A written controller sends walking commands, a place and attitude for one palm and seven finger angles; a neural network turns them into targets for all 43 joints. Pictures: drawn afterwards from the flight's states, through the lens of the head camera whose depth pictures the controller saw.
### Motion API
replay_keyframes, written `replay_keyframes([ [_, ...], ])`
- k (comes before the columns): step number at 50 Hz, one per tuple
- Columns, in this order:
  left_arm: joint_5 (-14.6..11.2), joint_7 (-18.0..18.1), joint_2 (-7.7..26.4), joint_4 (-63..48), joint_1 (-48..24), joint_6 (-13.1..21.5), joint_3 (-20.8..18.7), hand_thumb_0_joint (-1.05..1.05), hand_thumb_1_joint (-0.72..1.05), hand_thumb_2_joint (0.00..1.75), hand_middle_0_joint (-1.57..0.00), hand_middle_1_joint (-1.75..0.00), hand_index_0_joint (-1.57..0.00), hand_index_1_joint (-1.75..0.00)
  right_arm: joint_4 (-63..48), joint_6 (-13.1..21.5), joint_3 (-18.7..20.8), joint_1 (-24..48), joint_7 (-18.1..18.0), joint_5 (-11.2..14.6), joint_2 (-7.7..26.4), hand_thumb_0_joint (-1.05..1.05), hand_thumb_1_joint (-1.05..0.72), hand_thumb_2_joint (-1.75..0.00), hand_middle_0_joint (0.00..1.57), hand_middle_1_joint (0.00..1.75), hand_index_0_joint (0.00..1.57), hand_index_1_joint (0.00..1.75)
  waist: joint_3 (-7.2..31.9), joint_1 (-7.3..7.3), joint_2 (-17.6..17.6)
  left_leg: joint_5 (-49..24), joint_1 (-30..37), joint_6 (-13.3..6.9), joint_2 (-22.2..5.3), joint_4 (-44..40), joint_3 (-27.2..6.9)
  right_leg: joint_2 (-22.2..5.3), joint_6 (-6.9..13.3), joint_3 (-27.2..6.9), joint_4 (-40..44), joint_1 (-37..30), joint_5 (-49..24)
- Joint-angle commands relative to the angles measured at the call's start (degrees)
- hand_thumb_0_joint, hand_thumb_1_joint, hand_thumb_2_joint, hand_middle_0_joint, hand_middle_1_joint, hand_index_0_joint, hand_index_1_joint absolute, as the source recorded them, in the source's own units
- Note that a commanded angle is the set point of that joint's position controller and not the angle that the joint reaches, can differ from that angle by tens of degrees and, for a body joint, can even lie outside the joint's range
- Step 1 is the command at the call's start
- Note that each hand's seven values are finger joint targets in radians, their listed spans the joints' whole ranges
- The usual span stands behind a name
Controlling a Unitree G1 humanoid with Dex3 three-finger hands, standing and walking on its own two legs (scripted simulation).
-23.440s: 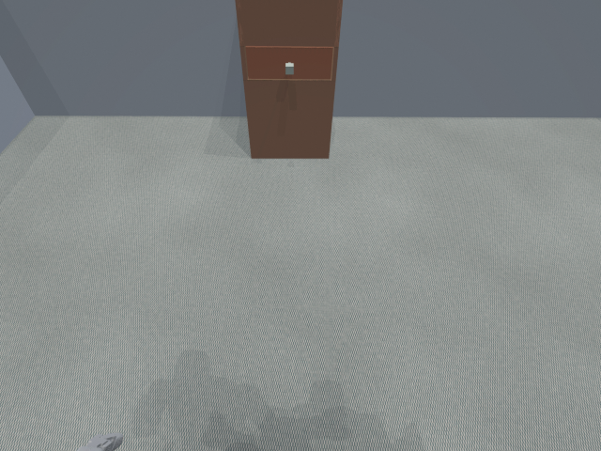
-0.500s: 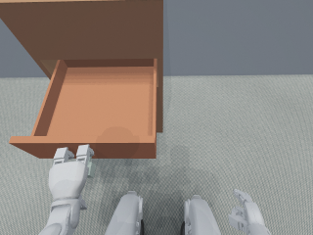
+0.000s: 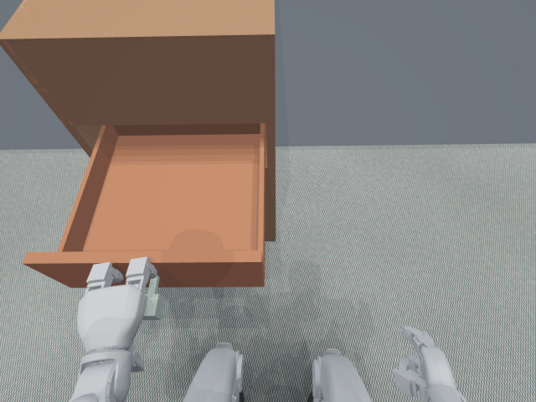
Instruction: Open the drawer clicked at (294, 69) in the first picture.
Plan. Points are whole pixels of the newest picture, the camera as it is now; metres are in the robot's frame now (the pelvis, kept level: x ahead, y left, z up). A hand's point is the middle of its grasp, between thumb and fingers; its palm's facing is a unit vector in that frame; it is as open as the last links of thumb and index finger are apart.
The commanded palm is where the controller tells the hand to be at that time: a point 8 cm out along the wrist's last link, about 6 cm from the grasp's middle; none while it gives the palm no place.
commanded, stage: lift the hand off the handle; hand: left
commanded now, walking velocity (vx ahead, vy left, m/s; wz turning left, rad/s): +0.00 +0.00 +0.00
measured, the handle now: (151, 296) +0.29 +0.23 -0.12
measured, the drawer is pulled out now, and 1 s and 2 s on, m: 0.30 0.30 0.30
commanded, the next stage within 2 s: draw the hand back to the body in 1.44 s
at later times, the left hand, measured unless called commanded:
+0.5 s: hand (116, 304) +0.25 +0.24 -0.02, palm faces +0.00 -0.04 -1.00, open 13.7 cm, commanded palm +0.22 +0.23 +0.03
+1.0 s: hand (105, 304) +0.24 +0.24 +0.02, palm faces +0.01 -0.06 -1.00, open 13.8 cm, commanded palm +0.22 +0.23 +0.07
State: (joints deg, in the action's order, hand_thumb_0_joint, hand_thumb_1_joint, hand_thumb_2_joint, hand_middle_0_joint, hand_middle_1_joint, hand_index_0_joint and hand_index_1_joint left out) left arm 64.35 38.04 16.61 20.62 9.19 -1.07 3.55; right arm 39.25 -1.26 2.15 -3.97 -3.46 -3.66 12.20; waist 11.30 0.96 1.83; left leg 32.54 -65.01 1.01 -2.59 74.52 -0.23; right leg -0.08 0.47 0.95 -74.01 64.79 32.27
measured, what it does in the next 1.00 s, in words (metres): rises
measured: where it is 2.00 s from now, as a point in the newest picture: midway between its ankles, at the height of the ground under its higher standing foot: outside the picture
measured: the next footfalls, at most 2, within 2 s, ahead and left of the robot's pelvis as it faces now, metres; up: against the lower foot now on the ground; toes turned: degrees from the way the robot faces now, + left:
none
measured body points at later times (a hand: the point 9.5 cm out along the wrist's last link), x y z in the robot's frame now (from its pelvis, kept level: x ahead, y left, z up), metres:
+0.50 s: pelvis +0.01 +0.00 +0.03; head +0.09 -0.01 +0.47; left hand +0.24 +0.24 +0.03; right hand +0.19 -0.24 -0.09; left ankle +0.02 +0.13 -0.62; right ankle +0.02 -0.12 -0.62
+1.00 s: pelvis +0.02 +0.00 +0.05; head +0.07 -0.02 +0.50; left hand +0.24 +0.24 +0.07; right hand +0.20 -0.23 -0.06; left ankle +0.02 +0.13 -0.62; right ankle +0.02 -0.12 -0.62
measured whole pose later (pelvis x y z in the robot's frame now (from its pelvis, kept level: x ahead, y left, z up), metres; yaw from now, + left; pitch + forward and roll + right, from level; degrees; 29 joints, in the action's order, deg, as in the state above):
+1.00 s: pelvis +0.02 +0.00 +0.05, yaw +0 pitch +15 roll +0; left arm 61.6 33.4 16.8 10.6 17.1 -5.0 5.6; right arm 36.3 -2.8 1.6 -7.4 -1.7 -2.5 12.5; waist 10.1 1.3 3.1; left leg 29.1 -46.7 0.7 -2.5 60.6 1.0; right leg 0.1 0.1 0.1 -60.0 46.8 28.6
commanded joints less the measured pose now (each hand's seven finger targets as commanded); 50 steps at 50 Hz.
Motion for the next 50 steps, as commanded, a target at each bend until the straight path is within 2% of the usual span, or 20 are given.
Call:
replay_keyframes([
  [1,0.1,2.6,8.9,-12.8,-4.3,0.6,-4.5,0.00,-0.50,0.30,-0.30,-1.20,-0.30,-1.20,-7.7,2.5,2.3,1.8,-1.1,-0.1,6.9,0.00,-0.90,-0.90,0.20,0.30,0.20,0.30,19.1,-0.46,0.0,-15.0,17.8,-2.3,3.4,-9.6,1.2,1.8,1.6,0.5,12.7,-11.2,-14.8],
  [3,0.1,2.5,9.6,-12.7,-3.3,0.5,-5.3,0.00,-0.50,0.30,-0.30,-1.20,-0.30,-1.20,-7.6,2.7,2.5,1.4,-1.1,-0.2,7.0,0.00,-0.90,-0.90,0.20,0.30,0.20,0.30,19.1,-0.29,0.0,-15.9,18.2,-2.2,3.3,-9.8,1.1,1.9,1.8,0.8,12.9,-12.1,-16.0],
  [7,0.2,2.6,7.9,-12.4,-3.5,0.3,-3.7,0.00,-0.50,0.30,-0.30,-1.20,-0.30,-1.20,-7.7,2.8,2.6,1.1,-0.8,-0.2,6.9,0.00,-0.90,-0.90,0.20,0.30,0.20,0.30,17.3,-0.91,-0.5,-15.6,19.3,-2.2,3.2,-10.8,1.0,1.9,1.6,1.1,14.0,-12.0,-15.6],
  [9,-0.1,2.6,8.5,-13.6,-4.5,0.2,-3.9,0.00,-0.50,0.30,-0.30,-1.20,-0.30,-1.20,-7.8,2.6,2.3,1.3,-0.8,-0.1,7.0,0.00,-0.90,-0.90,0.20,0.30,0.20,0.30,18.3,-0.68,0.4,-16.3,20.2,-2.2,3.2,-11.4,1.1,1.8,1.6,1.1,14.1,-12.6,-15.7],
  [11,-0.4,2.5,7.8,-14.1,-3.9,-0.1,-3.4,0.00,-0.50,0.30,-0.30,-1.20,-0.30,-1.20,-8.1,2.7,2.4,1.3,-0.7,-0.1,7.0,0.00,-0.90,-0.90,0.20,0.30,0.20,0.30,18.1,-0.99,-1.0,-16.4,20.6,-2.3,3.2,-11.7,1.2,1.8,1.4,1.0,14.8,-13.5,-16.4],
  [12,-0.2,2.3,9.0,-13.6,-2.6,-0.2,-4.8,0.00,-0.50,0.30,-0.30,-1.20,-0.30,-1.20,-8.0,2.7,2.7,0.7,-0.8,-0.1,7.0,0.00,-0.90,-0.90,0.20,0.30,0.20,0.30,18.2,-0.32,-1.1,-16.8,21.0,-2.2,3.2,-12.0,1.2,2.0,1.6,0.9,14.9,-14.4,-17.2],
  [14,-0.5,2.2,8.9,-15.1,-2.3,-0.3,-4.4,0.00,-0.50,0.30,-0.30,-1.20,-0.30,-1.20,-8.4,2.4,2.2,1.3,-0.7,0.0,7.0,0.00,-0.90,-0.90,0.20,0.30,0.20,0.30,18.9,-0.24,-0.6,-17.7,21.7,-2.2,3.3,-12.6,1.4,1.8,1.5,0.9,15.0,-15.1,-17.9],
  [15,-0.3,1.9,8.8,-13.8,-0.1,-0.8,-4.6,0.00,-0.50,0.30,-0.30,-1.20,-0.30,-1.20,-8.4,2.5,2.5,0.8,-0.6,0.0,7.0,0.00,-0.90,-0.90,0.20,0.30,0.20,0.30,16.9,-0.09,-0.8,-17.3,21.7,-2.2,3.3,-13.0,1.2,2.0,1.7,1.1,15.7,-15.5,-18.0],
  [17,-0.4,1.7,8.9,-12.9,-1.9,-1.1,-4.4,0.00,-0.50,0.30,-0.30,-1.20,-0.30,-1.20,-8.3,2.5,2.3,1.0,-0.7,0.2,7.1,0.00,-0.90,-0.90,0.20,0.30,0.20,0.30,14.8,-0.73,-1.8,-15.1,20.8,-2.2,3.3,-13.7,1.3,2.0,1.5,1.0,16.9,-15.3,-15.7],
  [19,-0.3,1.7,9.4,-14.1,-2.2,-1.0,-4.8,0.00,-0.50,0.30,-0.30,-1.20,-0.30,-1.20,-8.4,2.2,2.0,1.5,-0.7,0.2,7.1,0.00,-0.90,-0.90,0.20,0.30,0.20,0.30,16.5,-0.15,-0.5,-16.3,21.9,-2.2,3.4,-14.1,1.6,1.9,1.5,0.6,16.8,-16.1,-16.5],
  [25,-1.2,-0.4,7.8,-13.6,2.5,-2.7,-3.1,0.00,-0.50,0.30,-0.30,-1.20,-0.30,-1.20,-9.4,2.0,2.4,0.6,-0.2,0.7,7.2,0.00,-0.90,-0.90,0.20,0.30,0.20,0.30,13.9,-0.10,-1.2,-17.1,24.2,-2.2,3.2,-16.5,1.6,2.2,1.7,1.0,19.2,-18.8,-18.1],
  [29,-1.6,-1.4,7.4,-16.2,0.3,-2.1,-1.7,0.00,-0.50,0.30,-0.30,-1.20,-0.30,-1.20,-10.0,1.9,1.8,1.2,-0.1,0.7,7.2,0.00,-0.90,-0.90,0.20,0.30,0.20,0.30,13.2,-0.56,-1.0,-17.1,25.4,-2.3,3.3,-17.6,1.6,2.0,1.4,0.9,20.0,-18.8,-17.3],
  [33,-1.0,-1.5,9.1,-15.4,1.4,-1.3,-3.9,0.00,-0.50,0.30,-0.30,-1.20,-0.30,-1.20,-10.0,2.3,2.0,0.6,-0.1,0.5,7.2,0.00,-0.90,-0.90,0.20,0.30,0.20,0.30,11.5,-0.37,-1.9,-16.7,25.3,-2.3,3.2,-18.1,1.3,2.1,1.6,1.2,20.7,-19.4,-17.5],
  [36,-0.3,-0.6,8.8,-16.7,1.0,-0.6,-3.8,0.00,-0.50,0.30,-0.30,-1.20,-0.30,-1.20,-10.4,1.9,1.8,1.0,0.2,0.3,7.0,0.00,-0.90,-0.90,0.20,0.30,0.20,0.30,12.5,0.23,-0.3,-17.0,26.2,-2.2,3.4,-18.5,1.6,2.1,1.6,1.1,20.5,-19.3,-16.7],
  [37,-0.4,-0.5,8.8,-16.5,0.3,-0.6,-3.8,0.00,-0.50,0.30,-0.30,-1.20,-0.30,-1.20,-10.2,2.0,2.2,0.6,0.2,0.4,6.9,0.00,-0.90,-0.90,0.20,0.30,0.20,0.30,11.6,-0.17,-0.1,-16.7,26.6,-2.2,3.4,-18.5,1.6,2.1,1.7,1.2,21.0,-19.4,-16.9],
  [38,-0.4,-0.3,10.2,-16.8,0.8,-0.9,-5.5,0.00,-0.50,0.30,-0.30,-1.20,-0.30,-1.20,-10.2,2.1,2.3,0.4,0.2,0.4,7.2,0.00,-0.90,-0.90,0.20,0.30,0.20,0.30,12.6,0.32,0.0,-17.4,26.8,-2.1,3.3,-18.8,1.5,2.2,1.8,1.0,20.9,-20.5,-17.5],
  [42,-0.9,-0.4,8.7,-18.5,3.7,-2.1,-4.0,0.00,-0.50,0.30,-0.30,-1.20,-0.30,-1.20,-10.7,1.7,2.4,0.5,0.6,0.6,7.0,0.00,-0.90,-0.90,0.20,0.30,0.20,0.30,13.7,0.58,0.9,-20.0,29.5,-1.9,3.3,-19.8,1.7,2.5,1.9,1.2,21.5,-22.3,-20.2],
  [44,-1.8,-1.0,8.0,-20.0,4.7,-2.9,-2.9,0.00,-0.50,0.30,-0.30,-1.20,-0.30,-1.20,-11.2,1.4,2.0,0.9,0.9,0.8,7.0,0.00,-0.90,-0.90,0.20,0.30,0.20,0.30,14.4,0.42,-0.2,-21.1,30.3,-1.9,3.2,-20.4,1.8,2.4,1.6,0.9,22.0,-23.4,-21.1],
  [47,-2.3,-2.6,7.0,-19.4,6.3,-4.1,-1.3,0.00,-0.50,0.30,-0.30,-1.20,-0.30,-1.20,-11.5,1.3,2.0,0.8,1.0,1.2,7.1,0.00,-0.90,-0.90,0.20,0.30,0.20,0.30,10.2,-0.12,-2.0,-19.5,29.9,-2.1,3.2,-21.9,1.6,2.5,1.6,1.2,23.8,-24.4,-20.4],
  [50,-2.3,-3.8,7.2,-19.9,4.8,-3.9,-0.9,0.00,-0.50,0.30,-0.30,-1.20,-0.30,-1.20,-11.7,1.3,1.8,0.8,0.9,1.2,7.2,0.00,-0.90,-0.90,0.20,0.30,0.20,0.30,8.4,-0.50,-2.9,-17.9,30.0,-2.3,3.1,-23.0,1.4,2.3,1.5,1.3,25.0,-24.6,-19.0],
])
